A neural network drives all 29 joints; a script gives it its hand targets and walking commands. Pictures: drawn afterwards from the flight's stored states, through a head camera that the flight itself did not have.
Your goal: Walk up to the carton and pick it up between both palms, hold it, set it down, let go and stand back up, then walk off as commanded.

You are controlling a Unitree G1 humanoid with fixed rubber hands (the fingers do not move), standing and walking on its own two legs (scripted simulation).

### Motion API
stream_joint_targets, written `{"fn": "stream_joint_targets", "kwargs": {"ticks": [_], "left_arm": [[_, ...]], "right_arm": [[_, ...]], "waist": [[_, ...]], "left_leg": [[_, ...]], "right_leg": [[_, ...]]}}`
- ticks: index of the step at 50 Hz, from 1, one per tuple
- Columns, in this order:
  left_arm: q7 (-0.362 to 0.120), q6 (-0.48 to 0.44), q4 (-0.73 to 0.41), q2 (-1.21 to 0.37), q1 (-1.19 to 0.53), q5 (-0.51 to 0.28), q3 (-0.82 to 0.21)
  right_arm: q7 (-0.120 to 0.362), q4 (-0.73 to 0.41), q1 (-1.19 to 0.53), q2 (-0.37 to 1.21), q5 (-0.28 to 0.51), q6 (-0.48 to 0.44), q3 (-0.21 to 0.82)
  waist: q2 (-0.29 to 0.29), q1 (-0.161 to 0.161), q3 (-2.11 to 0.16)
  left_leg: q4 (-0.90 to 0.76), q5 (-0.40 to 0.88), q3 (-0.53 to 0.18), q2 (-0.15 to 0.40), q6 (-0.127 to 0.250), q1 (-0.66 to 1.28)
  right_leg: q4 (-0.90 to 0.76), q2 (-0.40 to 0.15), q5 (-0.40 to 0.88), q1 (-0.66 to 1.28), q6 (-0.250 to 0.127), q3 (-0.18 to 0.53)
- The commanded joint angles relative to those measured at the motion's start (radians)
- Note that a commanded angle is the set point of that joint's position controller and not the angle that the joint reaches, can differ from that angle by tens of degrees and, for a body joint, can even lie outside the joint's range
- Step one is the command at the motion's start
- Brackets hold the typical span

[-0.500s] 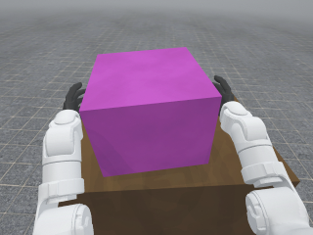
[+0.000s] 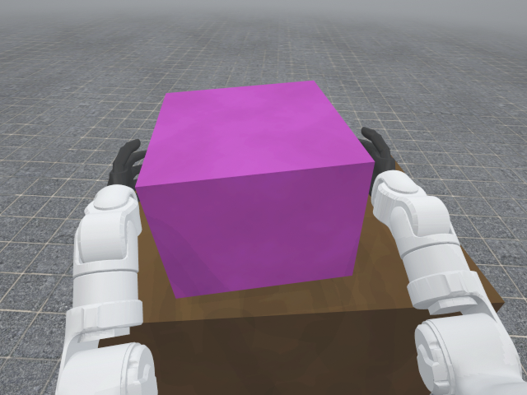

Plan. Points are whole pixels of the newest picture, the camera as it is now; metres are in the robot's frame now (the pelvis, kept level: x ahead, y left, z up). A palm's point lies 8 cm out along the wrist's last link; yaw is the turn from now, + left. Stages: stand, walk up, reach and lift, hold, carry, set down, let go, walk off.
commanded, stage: hold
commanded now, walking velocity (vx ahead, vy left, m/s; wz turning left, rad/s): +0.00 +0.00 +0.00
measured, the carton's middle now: (252, 177) +0.44 +0.00 +0.17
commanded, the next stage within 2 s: none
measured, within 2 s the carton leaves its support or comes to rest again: neither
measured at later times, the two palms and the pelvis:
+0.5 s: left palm (122, 190) +0.36 +0.19 +0.21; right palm (377, 173) +0.36 -0.18 +0.22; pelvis +0.00 +0.00 +0.00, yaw +0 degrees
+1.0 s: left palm (122, 193) +0.36 +0.19 +0.20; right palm (379, 176) +0.36 -0.18 +0.22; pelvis +0.00 +0.00 +0.00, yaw +0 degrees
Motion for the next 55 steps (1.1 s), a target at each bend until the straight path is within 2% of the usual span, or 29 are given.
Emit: {"fn": "stream_joint_targets", "kwargs": {"ticks": [1, 5, 8, 12, 16, 18, 20, 22, 26, 27, 30, 31, 32, 33, 34, 36, 38, 39, 41, 42, 43, 44, 46, 47, 49, 50, 52, 54, 55], "left_arm": [[-0.166, -0.1, -0.21, -0.536, -0.755, -0.205, -0.453], [-0.17, -0.109, -0.304, -0.545, -0.776, -0.222, -0.482], [-0.18, -0.086, -0.18, -0.542, -0.747, -0.174, -0.438], [-0.173, -0.105, -0.251, -0.559, -0.809, -0.21, -0.473], [-0.168, -0.103, -0.17, -0.566, -0.783, -0.203, -0.469], [-0.171, -0.104, -0.237, -0.567, -0.812, -0.213, -0.489], [-0.175, -0.098, -0.182, -0.528, -0.784, -0.177, -0.427], [-0.184, -0.087, -0.176, -0.557, -0.756, -0.191, -0.448], [-0.169, -0.101, -0.225, -0.54, -0.759, -0.206, -0.454], [-0.169, -0.104, -0.302, -0.548, -0.756, -0.22, -0.47], [-0.168, -0.099, -0.3, -0.56, -0.77, -0.201, -0.487], [-0.176, -0.081, -0.17, -0.517, -0.716, -0.158, -0.406], [-0.183, -0.087, -0.193, -0.517, -0.744, -0.17, -0.416], [-0.18, -0.086, -0.257, -0.552, -0.736, -0.185, -0.469], [-0.178, -0.081, -0.227, -0.56, -0.745, -0.188, -0.474], [-0.172, -0.092, -0.284, -0.582, -0.79, -0.211, -0.496], [-0.172, -0.093, -0.236, -0.565, -0.79, -0.211, -0.477], [-0.164, -0.108, -0.283, -0.564, -0.811, -0.229, -0.491], [-0.163, -0.099, -0.225, -0.544, -0.771, -0.212, -0.469], [-0.17, -0.093, -0.187, -0.548, -0.758, -0.198, -0.457], [-0.172, -0.106, -0.288, -0.537, -0.777, -0.215, -0.474], [-0.17, -0.103, -0.274, -0.528, -0.782, -0.209, -0.471], [-0.172, -0.092, -0.236, -0.529, -0.769, -0.197, -0.444], [-0.177, -0.08, -0.168, -0.521, -0.724, -0.177, -0.423], [-0.177, -0.097, -0.237, -0.547, -0.815, -0.209, -0.468], [-0.174, -0.104, -0.241, -0.539, -0.797, -0.206, -0.466], [-0.175, -0.103, -0.236, -0.536, -0.783, -0.213, -0.468], [-0.177, -0.097, -0.167, -0.528, -0.756, -0.184, -0.435], [-0.176, -0.105, -0.234, -0.554, -0.787, -0.213, -0.464]], "right_arm": [[0.158, -0.411, -0.856, 0.589, 0.162, -0.076, 0.324], [0.158, -0.435, -0.812, 0.599, 0.186, -0.073, 0.349], [0.16, -0.339, -0.806, 0.559, 0.158, -0.055, 0.296], [0.167, -0.401, -0.859, 0.574, 0.15, -0.077, 0.302], [0.16, -0.391, -0.867, 0.572, 0.147, -0.079, 0.298], [0.16, -0.361, -0.832, 0.588, 0.143, -0.069, 0.282], [0.162, -0.317, -0.819, 0.571, 0.14, -0.064, 0.282], [0.162, -0.32, -0.82, 0.548, 0.143, -0.058, 0.263], [0.157, -0.431, -0.845, 0.572, 0.178, -0.068, 0.334], [0.155, -0.418, -0.781, 0.579, 0.192, -0.06, 0.348], [0.162, -0.387, -0.768, 0.568, 0.175, -0.057, 0.319], [0.16, -0.338, -0.782, 0.541, 0.158, -0.05, 0.31], [0.161, -0.352, -0.81, 0.57, 0.158, -0.055, 0.316], [0.165, -0.393, -0.803, 0.564, 0.174, -0.065, 0.306], [0.161, -0.399, -0.834, 0.568, 0.175, -0.07, 0.311], [0.171, -0.39, -0.823, 0.553, 0.177, -0.063, 0.29], [0.169, -0.398, -0.851, 0.557, 0.169, -0.069, 0.307], [0.164, -0.456, -0.869, 0.604, 0.177, -0.077, 0.343], [0.16, -0.385, -0.788, 0.561, 0.157, -0.053, 0.306], [0.159, -0.403, -0.844, 0.586, 0.152, -0.061, 0.312], [0.162, -0.434, -0.829, 0.598, 0.173, -0.061, 0.333], [0.154, -0.387, -0.776, 0.577, 0.165, -0.054, 0.317], [0.157, -0.364, -0.791, 0.571, 0.169, -0.046, 0.307], [0.154, -0.345, -0.787, 0.55, 0.157, -0.041, 0.288], [0.156, -0.386, -0.85, 0.574, 0.155, -0.055, 0.284], [0.151, -0.425, -0.857, 0.603, 0.154, -0.063, 0.322], [0.149, -0.399, -0.809, 0.596, 0.161, -0.055, 0.323], [0.151, -0.379, -0.837, 0.573, 0.151, -0.058, 0.303], [0.152, -0.418, -0.857, 0.6, 0.17, -0.069, 0.331]], "waist": [[0.043, 0.006, -0.402], [0.033, 0.013, -0.455], [0.044, -0.001, -0.298], [0.035, 0.002, -0.409], [0.048, 0.012, -0.382], [0.064, -0.023, -0.399], [0.058, 0.011, -0.339], [0.075, -0.028, -0.341], [0.034, 0.008, -0.445], [0.038, -0.013, -0.457], [0.077, -0.004, -0.411], [0.039, 0.026, -0.303], [0.002, 0.013, -0.306], [0.066, 0.0, -0.359], [0.063, 0.007, -0.368], [0.093, -0.03, -0.387], [0.054, 0.01, -0.392], [0.018, 0.015, -0.486], [0.058, -0.018, -0.354], [0.034, 0.006, -0.351], [0.025, 0.012, -0.43], [0.042, -0.018, -0.396], [0.048, 0.008, -0.362], [0.052, -0.005, -0.329], [0.036, -0.028, -0.385], [0.018, -0.005, -0.403], [0.051, -0.012, -0.415], [0.058, -0.001, -0.365], [0.036, 0.013, -0.437]], "left_leg": [[0.01, 0.246, 0.032, -0.068, -0.021, 0.153], [0.013, 0.265, 0.028, -0.061, -0.024, 0.177], [-0.02, 0.126, 0.032, -0.061, -0.013, 0.138], [-0.006, 0.173, 0.032, -0.059, -0.012, 0.158], [-0.011, 0.15, 0.031, -0.062, -0.017, 0.146], [-0.001, 0.16, 0.033, -0.058, -0.026, 0.163], [-0.014, 0.148, 0.037, -0.06, -0.015, 0.136], [-0.012, 0.168, 0.028, -0.055, -0.027, 0.141], [0.023, 0.283, 0.03, -0.065, -0.021, 0.174], [0.025, 0.315, 0.029, -0.067, -0.03, 0.193], [0.012, 0.254, 0.022, -0.055, -0.041, 0.193], [-0.013, 0.201, 0.031, -0.059, -0.02, 0.156], [-0.013, 0.179, 0.038, -0.058, -0.014, 0.143], [-0.006, 0.211, 0.026, -0.055, -0.028, 0.159], [-0.003, 0.194, 0.027, -0.058, -0.023, 0.16], [0.002, 0.223, 0.019, -0.053, -0.037, 0.182], [0.001, 0.196, 0.027, -0.056, -0.023, 0.17], [0.02, 0.256, 0.029, -0.058, -0.024, 0.177], [0.007, 0.204, 0.03, -0.063, -0.031, 0.153], [-0.005, 0.198, 0.029, -0.056, -0.024, 0.145], [0.006, 0.22, 0.033, -0.065, -0.013, 0.168], [0.006, 0.226, 0.026, -0.07, -0.024, 0.167], [0.001, 0.194, 0.036, -0.062, -0.019, 0.167], [-0.004, 0.186, 0.038, -0.065, -0.018, 0.163], [-0.018, 0.126, 0.029, -0.06, -0.014, 0.142], [-0.007, 0.167, 0.038, -0.066, -0.011, 0.135], [0.006, 0.216, 0.039, -0.07, -0.022, 0.16], [-0.004, 0.176, 0.038, -0.068, -0.018, 0.137], [0.002, 0.202, 0.033, -0.063, -0.018, 0.151]], "right_leg": [[-0.007, 0.058, 0.231, 0.096, 0.005, -0.018], [0.005, 0.061, 0.263, 0.109, 0.015, -0.02], [-0.023, 0.051, 0.124, 0.057, 0.004, -0.014], [-0.015, 0.055, 0.156, 0.064, 0.003, -0.023], [-0.014, 0.053, 0.124, 0.055, 0.005, -0.021], [-0.007, 0.047, 0.164, 0.071, 0.0, -0.021], [-0.016, 0.042, 0.143, 0.072, 0.007, -0.019], [-0.006, 0.049, 0.159, 0.076, -0.003, -0.022], [0.002, 0.055, 0.279, 0.114, 0.007, -0.017], [0.002, 0.06, 0.329, 0.138, 0.011, -0.019], [-0.003, 0.066, 0.217, 0.082, 0.002, -0.029], [-0.024, 0.058, 0.139, 0.061, 0.003, -0.025], [-0.028, 0.058, 0.152, 0.065, 0.008, -0.017], [-0.01, 0.064, 0.173, 0.092, -0.011, -0.016], [-0.008, 0.06, 0.154, 0.08, -0.008, -0.018], [-0.002, 0.067, 0.19, 0.064, -0.009, -0.029], [-0.01, 0.059, 0.149, 0.052, 0.001, -0.023], [0.002, 0.065, 0.228, 0.104, 0.003, -0.024], [-0.013, 0.056, 0.185, 0.052, 0.01, -0.028], [-0.016, 0.058, 0.177, 0.06, 0.004, -0.02], [-0.01, 0.051, 0.228, 0.095, 0.015, -0.011], [-0.003, 0.052, 0.237, 0.085, 0.018, -0.024], [-0.014, 0.051, 0.189, 0.07, 0.01, -0.016], [-0.031, 0.052, 0.183, 0.061, 0.007, -0.014], [-0.014, 0.05, 0.143, 0.062, 0.011, -0.019], [-0.009, 0.054, 0.187, 0.092, 0.015, -0.018], [-0.003, 0.047, 0.249, 0.104, 0.018, -0.019], [-0.016, 0.048, 0.188, 0.07, 0.009, -0.017], [-0.003, 0.055, 0.219, 0.095, 0.006, -0.021]]}}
